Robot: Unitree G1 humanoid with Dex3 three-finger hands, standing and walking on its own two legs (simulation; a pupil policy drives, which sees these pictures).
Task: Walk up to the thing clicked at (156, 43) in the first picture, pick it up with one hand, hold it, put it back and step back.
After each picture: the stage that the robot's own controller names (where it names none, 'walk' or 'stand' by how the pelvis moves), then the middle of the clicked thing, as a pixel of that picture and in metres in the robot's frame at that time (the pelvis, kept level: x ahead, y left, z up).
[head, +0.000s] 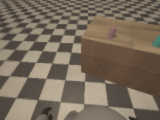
stand; out of the picture +0.77 -0.62 +0.10
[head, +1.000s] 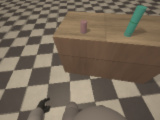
sink last; (133, 23) +0.81 -0.33 +0.13
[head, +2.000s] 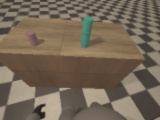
walk; (86, 34) +0.63 +0.08 +0.13
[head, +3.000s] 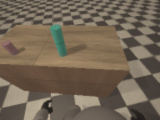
stand; (59, 42) +0.51 +0.26 +0.12
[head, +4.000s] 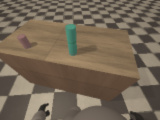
stand; (72, 41) +0.53 +0.19 +0.11
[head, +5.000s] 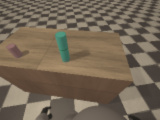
stand; (63, 48) +0.48 +0.23 +0.10
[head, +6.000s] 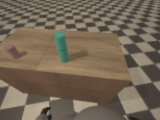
stand; (62, 49) +0.47 +0.24 +0.10
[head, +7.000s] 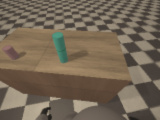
stand; (61, 49) +0.47 +0.25 +0.10
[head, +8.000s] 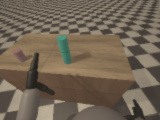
rise first; (65, 51) +0.47 +0.26 +0.10
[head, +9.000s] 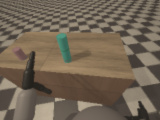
go down; (65, 49) +0.47 +0.26 +0.10
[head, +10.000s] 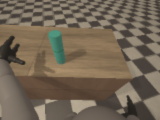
go down; (58, 49) +0.44 +0.23 +0.11
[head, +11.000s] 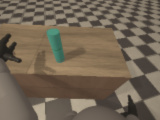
approach; (57, 48) +0.45 +0.24 +0.12
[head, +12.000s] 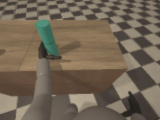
close; (49, 42) +0.47 +0.27 +0.15
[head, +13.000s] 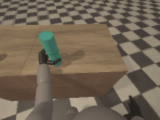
lift; (53, 51) +0.40 +0.24 +0.14
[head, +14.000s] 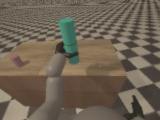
lift; (70, 44) +0.35 +0.13 +0.30
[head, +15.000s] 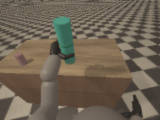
hold; (66, 45) +0.32 +0.15 +0.30
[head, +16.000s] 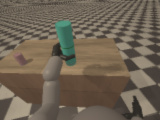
hold; (67, 46) +0.33 +0.15 +0.28
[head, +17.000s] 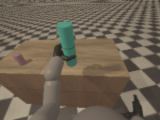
crouch; (68, 47) +0.34 +0.15 +0.28
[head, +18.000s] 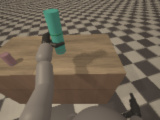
crouch; (56, 35) +0.43 +0.21 +0.29
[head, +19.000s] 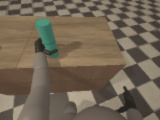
lower; (49, 42) +0.46 +0.24 +0.15
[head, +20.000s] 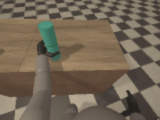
lower; (51, 44) +0.44 +0.24 +0.15
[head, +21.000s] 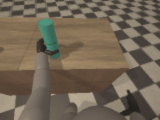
lower; (51, 42) +0.46 +0.24 +0.15
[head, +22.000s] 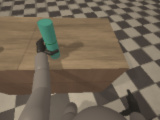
lower; (51, 42) +0.46 +0.25 +0.15
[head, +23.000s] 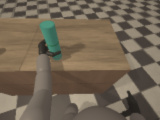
draw back; (53, 43) +0.45 +0.24 +0.15
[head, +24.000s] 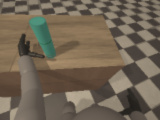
withdraw; (45, 41) +0.46 +0.25 +0.15
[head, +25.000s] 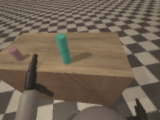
sink last; (64, 50) +0.45 +0.25 +0.13
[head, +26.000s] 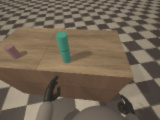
stand; (64, 49) +0.45 +0.24 +0.11
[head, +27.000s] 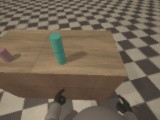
stand; (59, 51) +0.45 +0.25 +0.10
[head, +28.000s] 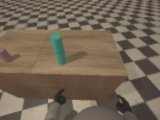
stand; (59, 51) +0.44 +0.25 +0.10
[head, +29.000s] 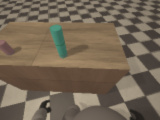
walk; (60, 43) +0.48 +0.24 +0.11
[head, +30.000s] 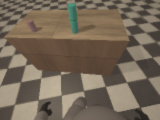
walk; (73, 20) +0.79 +0.21 +0.12
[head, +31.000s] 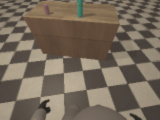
stand; (80, 6) +1.18 +0.20 +0.12
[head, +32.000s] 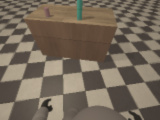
stand; (79, 9) +1.19 +0.22 +0.11
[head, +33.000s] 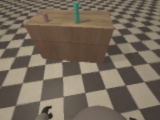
stand; (76, 13) +1.19 +0.23 +0.10
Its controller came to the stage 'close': yes
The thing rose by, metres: 0.20
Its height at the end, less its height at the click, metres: +0.00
